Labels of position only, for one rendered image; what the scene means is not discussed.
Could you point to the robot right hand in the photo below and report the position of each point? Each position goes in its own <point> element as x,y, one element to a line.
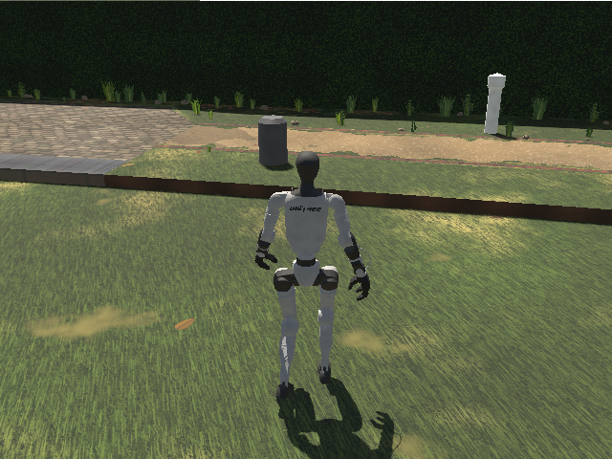
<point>364,287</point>

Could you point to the robot left thigh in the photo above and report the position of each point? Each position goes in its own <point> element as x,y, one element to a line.
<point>283,283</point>

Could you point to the robot left forearm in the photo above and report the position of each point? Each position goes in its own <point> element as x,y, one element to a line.
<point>262,246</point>

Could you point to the robot right forearm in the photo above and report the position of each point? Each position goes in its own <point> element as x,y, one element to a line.
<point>355,258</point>

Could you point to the robot right upper arm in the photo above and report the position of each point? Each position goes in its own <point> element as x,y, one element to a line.
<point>336,203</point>

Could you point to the left robot foot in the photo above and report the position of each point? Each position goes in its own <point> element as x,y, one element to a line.
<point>283,391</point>

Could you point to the robot left hand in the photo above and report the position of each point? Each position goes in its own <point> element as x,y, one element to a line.
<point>261,264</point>

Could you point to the robot left upper arm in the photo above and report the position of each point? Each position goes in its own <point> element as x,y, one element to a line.
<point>276,201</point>

